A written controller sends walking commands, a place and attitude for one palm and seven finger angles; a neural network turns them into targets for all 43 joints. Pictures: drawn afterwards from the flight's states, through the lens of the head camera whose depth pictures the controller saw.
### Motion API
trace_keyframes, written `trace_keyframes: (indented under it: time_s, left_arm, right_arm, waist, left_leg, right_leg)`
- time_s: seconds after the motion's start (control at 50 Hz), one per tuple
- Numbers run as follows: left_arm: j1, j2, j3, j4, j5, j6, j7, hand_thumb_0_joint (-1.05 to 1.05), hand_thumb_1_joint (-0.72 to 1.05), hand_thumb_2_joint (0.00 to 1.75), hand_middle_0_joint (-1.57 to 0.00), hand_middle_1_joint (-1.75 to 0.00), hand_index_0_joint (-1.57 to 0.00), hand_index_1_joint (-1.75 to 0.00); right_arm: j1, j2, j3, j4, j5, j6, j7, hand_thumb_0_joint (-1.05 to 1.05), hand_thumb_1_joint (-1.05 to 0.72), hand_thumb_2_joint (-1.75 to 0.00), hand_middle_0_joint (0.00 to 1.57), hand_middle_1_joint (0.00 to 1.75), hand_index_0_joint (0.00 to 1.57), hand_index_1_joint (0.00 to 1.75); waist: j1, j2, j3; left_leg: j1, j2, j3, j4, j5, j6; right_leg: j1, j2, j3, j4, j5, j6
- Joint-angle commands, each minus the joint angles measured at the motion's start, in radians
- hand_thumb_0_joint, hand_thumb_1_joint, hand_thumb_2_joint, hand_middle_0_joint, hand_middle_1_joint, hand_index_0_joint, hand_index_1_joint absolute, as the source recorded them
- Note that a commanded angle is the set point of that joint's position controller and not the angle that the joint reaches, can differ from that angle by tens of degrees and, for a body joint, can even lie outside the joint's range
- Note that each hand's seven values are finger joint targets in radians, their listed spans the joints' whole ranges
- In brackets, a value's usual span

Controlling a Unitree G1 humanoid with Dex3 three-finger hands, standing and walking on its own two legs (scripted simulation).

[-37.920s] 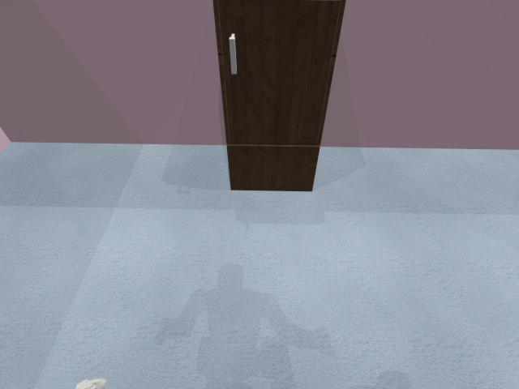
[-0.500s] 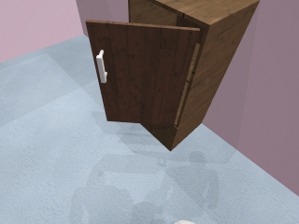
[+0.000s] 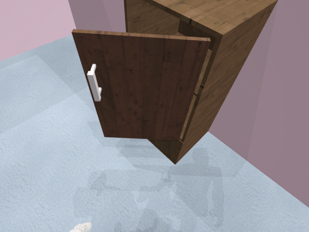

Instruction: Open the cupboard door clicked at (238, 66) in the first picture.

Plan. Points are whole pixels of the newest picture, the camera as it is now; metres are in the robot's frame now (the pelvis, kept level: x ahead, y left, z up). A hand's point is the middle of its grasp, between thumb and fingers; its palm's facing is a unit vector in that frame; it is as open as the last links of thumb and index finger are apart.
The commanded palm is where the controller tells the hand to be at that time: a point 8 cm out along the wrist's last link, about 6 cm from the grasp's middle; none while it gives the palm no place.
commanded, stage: come to a stop and stand still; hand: left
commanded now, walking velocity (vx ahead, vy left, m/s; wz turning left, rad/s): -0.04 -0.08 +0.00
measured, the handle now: (95, 83) +0.57 +0.23 +0.00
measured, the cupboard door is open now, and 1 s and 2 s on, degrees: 44 44 44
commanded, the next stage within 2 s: look again from close up in 1.00 s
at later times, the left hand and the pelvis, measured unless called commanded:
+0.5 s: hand out of the picture +0.00 +0.19 -0.17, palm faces +0.00 -0.98 -0.18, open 7.4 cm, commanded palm none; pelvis -0.04 +0.00 +0.01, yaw -2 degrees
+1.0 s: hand out of the picture -0.05 +0.12 -0.17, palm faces +0.01 -0.99 -0.15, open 7.3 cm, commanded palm none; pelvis -0.04 -0.04 +0.01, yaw -1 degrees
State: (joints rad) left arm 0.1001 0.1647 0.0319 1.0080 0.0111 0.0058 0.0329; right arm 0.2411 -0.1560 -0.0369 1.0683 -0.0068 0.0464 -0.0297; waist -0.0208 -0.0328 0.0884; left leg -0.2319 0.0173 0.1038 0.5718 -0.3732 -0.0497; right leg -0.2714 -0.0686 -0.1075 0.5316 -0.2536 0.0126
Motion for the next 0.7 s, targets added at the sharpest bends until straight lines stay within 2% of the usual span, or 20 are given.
trace_keyframes:
  time_s: [0.0,0.02,0.04,0.06,0.08,0.14,0.2,0.22,0.3,0.38,0.4,0.44,0.46,0.48,0.5,0.52,0.54,0.56,0.64,0.68]
  left_arm:
    - [0.068,0.111,0.035,-0.07,-0.012,0.023,0.004,0.0,0.9,0.9,-0.2,-0.3,-0.2,-0.3]
    - [0.048,0.116,0.036,-0.074,-0.003,0.043,0.009,0.0,0.9,0.9,-0.2,-0.3,-0.2,-0.3]
    - [0.048,0.115,0.041,-0.069,-0.001,0.054,0.007,0.0,0.9,0.9,-0.2,-0.3,-0.2,-0.3]
    - [0.074,0.108,0.04,-0.058,0.005,0.051,0.004,0.0,0.9,0.9,-0.2,-0.3,-0.2,-0.3]
    - [0.087,0.101,0.039,-0.048,0.003,0.047,0.002,0.0,0.9,0.9,-0.2,-0.3,-0.2,-0.3]
    - [0.111,0.102,0.036,-0.035,-0.001,0.046,-0.006,0.0,0.9,0.9,-0.2,-0.3,-0.2,-0.3]
    - [0.105,0.112,0.037,-0.037,0.001,0.051,-0.013,0.0,0.9,0.9,-0.2,-0.3,-0.2,-0.3]
    - [0.101,0.111,0.037,-0.039,0.003,0.054,-0.015,0.0,0.9,0.9,-0.2,-0.3,-0.2,-0.3]
    - [0.088,0.092,0.029,-0.044,0.005,0.052,-0.023,0.0,0.9,0.9,-0.2,-0.3,-0.2,-0.3]
    - [0.121,0.08,0.019,-0.025,0.006,0.043,-0.024,0.0,0.9,0.9,-0.2,-0.3,-0.2,-0.3]
    - [0.145,0.08,0.019,-0.015,0.006,0.042,-0.024,0.0,0.9,0.9,-0.2,-0.3,-0.2,-0.3]
    - [0.203,0.09,0.021,0.007,0.007,0.033,-0.02,0.0,0.9,0.9,-0.2,-0.3,-0.2,-0.3]
    - [0.206,0.112,0.021,0.013,0.008,0.023,-0.014,0.0,0.9,0.9,-0.2,-0.3,-0.2,-0.3]
    - [0.198,0.143,0.019,0.014,0.008,0.015,-0.01,0.0,0.9,0.9,-0.2,-0.3,-0.2,-0.3]
    - [0.17,0.165,0.015,0.011,0.006,0.009,-0.01,0.0,0.9,0.9,-0.2,-0.3,-0.2,-0.3]
    - [0.151,0.172,0.006,0.013,0.005,0.007,-0.011,0.0,0.9,0.9,-0.2,-0.3,-0.2,-0.3]
    - [0.14,0.15,0.0,0.023,0.002,-0.007,-0.008,0.0,0.9,0.9,-0.2,-0.3,-0.2,-0.3]
    - [0.135,0.136,-0.003,0.03,0.001,-0.01,-0.006,0.0,0.9,0.9,-0.2,-0.3,-0.2,-0.3]
    - [0.175,0.111,-0.01,0.06,-0.007,-0.013,-0.004,0.0,0.9,0.9,-0.2,-0.3,-0.2,-0.3]
    - [0.192,0.105,-0.011,0.073,-0.008,-0.015,-0.002,0.0,0.9,0.9,-0.2,-0.3,-0.2,-0.3]
  right_arm:
    - [0.111,-0.193,-0.04,-0.07,-0.018,-0.023,-0.004,0.0,-0.9,-0.9,0.2,0.3,0.2,0.3]
    - [0.089,-0.197,-0.042,-0.077,-0.022,-0.024,-0.012,0.0,-0.9,-0.9,0.2,0.3,0.2,0.3]
    - [0.072,-0.184,-0.033,-0.088,-0.023,-0.03,-0.027,0.0,-0.9,-0.9,0.2,0.3,0.2,0.3]
    - [0.035,-0.161,-0.025,-0.099,-0.026,-0.036,-0.034,0.0,-0.9,-0.9,0.2,0.3,0.2,0.3]
    - [0.03,-0.153,-0.019,-0.103,-0.026,-0.043,-0.036,0.0,-0.9,-0.9,0.2,0.3,0.2,0.3]
    - [0.04,-0.163,-0.018,-0.094,-0.019,-0.052,-0.039,0.0,-0.9,-0.9,0.2,0.3,0.2,0.3]
    - [0.069,-0.179,-0.026,-0.08,-0.018,-0.05,-0.04,0.0,-0.9,-0.9,0.2,0.3,0.2,0.3]
    - [0.072,-0.187,-0.031,-0.078,-0.018,-0.048,-0.039,0.0,-0.9,-0.9,0.2,0.3,0.2,0.3]
    - [0.06,-0.192,-0.038,-0.067,-0.024,-0.045,-0.028,0.0,-0.9,-0.9,0.2,0.3,0.2,0.3]
    - [0.032,-0.193,-0.042,-0.057,-0.023,-0.045,-0.014,0.0,-0.9,-0.9,0.2,0.3,0.2,0.3]
    - [0.025,-0.197,-0.043,-0.053,-0.021,-0.044,-0.012,0.0,-0.9,-0.9,0.2,0.3,0.2,0.3]
    - [0.013,-0.184,-0.041,-0.048,-0.013,-0.042,-0.008,0.0,-0.9,-0.9,0.2,0.3,0.2,0.3]
    - [0.021,-0.152,-0.037,-0.04,-0.007,-0.043,-0.002,0.0,-0.9,-0.9,0.2,0.3,0.2,0.3]
    - [0.03,-0.116,-0.028,-0.04,-0.004,-0.038,0.002,0.0,-0.9,-0.9,0.2,0.3,0.2,0.3]
    - [0.042,-0.083,-0.017,-0.04,-0.006,-0.035,0.009,0.0,-0.9,-0.9,0.2,0.3,0.2,0.3]
    - [0.062,-0.073,-0.011,-0.031,-0.008,-0.035,0.016,0.0,-0.9,-0.9,0.2,0.3,0.2,0.3]
    - [0.078,-0.073,-0.009,-0.011,-0.013,-0.035,0.012,0.0,-0.9,-0.9,0.2,0.3,0.2,0.3]
    - [0.096,-0.082,-0.011,-0.001,-0.011,-0.037,0.011,0.0,-0.9,-0.9,0.2,0.3,0.2,0.3]
    - [0.112,-0.087,-0.002,0.041,-0.011,-0.049,0.008,0.0,-0.9,-0.9,0.2,0.3,0.2,0.3]
    - [0.116,-0.077,0.001,0.053,-0.011,-0.05,0.007,0.0,-0.9,-0.9,0.2,0.3,0.2,0.3]
  waist:
    - [0.006,0.245,-0.176]
    - [-0.013,0.256,-0.12]
    - [-0.004,0.196,-0.078]
    - [0.02,0.153,-0.053]
    - [0.02,0.121,-0.066]
    - [0.01,0.153,-0.133]
    - [-0.011,0.155,-0.141]
    - [-0.016,0.143,-0.13]
    - [-0.022,0.165,-0.091]
    - [-0.009,0.18,-0.082]
    - [0.003,0.183,-0.081]
    - [0.031,0.13,-0.074]
    - [0.031,0.075,-0.056]
    - [0.021,-0.009,-0.033]
    - [-0.001,-0.042,-0.029]
    - [-0.02,-0.008,-0.048]
    - [-0.019,-0.102,-0.056]
    - [-0.02,-0.148,-0.042]
    - [0.003,0.0,0.004]
    - [0.008,0.012,0.01]
  left_leg:
    - [0.09,0.322,-0.283,-0.232,0.768,0.173]
    - [0.031,0.36,-0.306,-0.264,0.76,0.247]
    - [-0.013,0.348,-0.29,-0.252,0.734,0.259]
    - [0.03,0.33,-0.255,-0.214,0.796,0.262]
    - [0.067,0.312,-0.235,-0.204,0.831,0.253]
    - [0.189,0.29,-0.191,-0.201,0.83,0.228]
    - [0.227,0.309,-0.204,-0.211,0.789,0.225]
    - [0.216,0.316,-0.208,-0.221,0.732,0.226]
    - [0.144,0.307,-0.225,-0.274,0.467,0.215]
    - [0.06,0.271,-0.228,-0.311,0.239,0.193]
    - [0.031,0.26,-0.216,-0.313,0.179,0.181]
    - [-0.049,0.212,-0.18,-0.285,0.078,0.137]
    - [-0.078,0.158,-0.147,-0.252,0.046,0.098]
    - [-0.08,0.09,-0.095,-0.199,-0.012,0.059]
    - [0.001,0.046,-0.058,-0.169,0.022,0.043]
    - [0.092,0.026,-0.058,-0.168,0.071,0.047]
    - [0.113,0.046,-0.06,-0.151,0.128,0.051]
    - [0.11,0.061,-0.066,-0.158,0.145,0.055]
    - [0.051,0.085,-0.081,-0.211,0.2,0.052]
    - [0.043,0.086,-0.078,-0.214,0.21,0.05]
  right_leg:
    - [-0.045,0.001,0.02,0.19,-0.045,0.008]
    - [-0.096,0.058,0.087,0.41,-0.34,0.007]
    - [-0.136,0.049,0.17,0.514,-0.326,-0.003]
    - [-0.189,0.04,0.177,0.549,-0.283,-0.004]
    - [-0.199,0.04,0.18,0.551,-0.247,0.004]
    - [-0.2,0.039,0.167,0.491,-0.192,0.024]
    - [-0.2,0.036,0.16,0.46,-0.192,0.028]
    - [-0.196,0.032,0.154,0.453,-0.197,0.028]
    - [-0.134,0.022,0.122,0.333,-0.214,0.019]
    - [-0.019,0.029,0.073,0.147,-0.19,0.001]
    - [0.02,0.032,0.062,0.094,-0.148,-0.003]
    - [0.136,0.03,0.059,-0.097,-0.016,-0.013]
    - [0.16,-0.002,0.108,-0.18,0.006,-0.026]
    - [0.095,-0.089,0.216,-0.245,-0.081,-0.062]
    - [-0.016,-0.147,0.259,-0.286,-0.175,-0.088]
    - [-0.106,-0.139,0.246,-0.28,-0.23,-0.077]
    - [-0.101,-0.089,0.223,-0.272,-0.164,-0.057]
    - [-0.083,-0.073,0.193,-0.269,-0.13,-0.047]
    - [-0.007,-0.05,0.173,-0.233,-0.022,-0.037]
    - [0.012,-0.051,0.17,-0.236,0.001,-0.04]
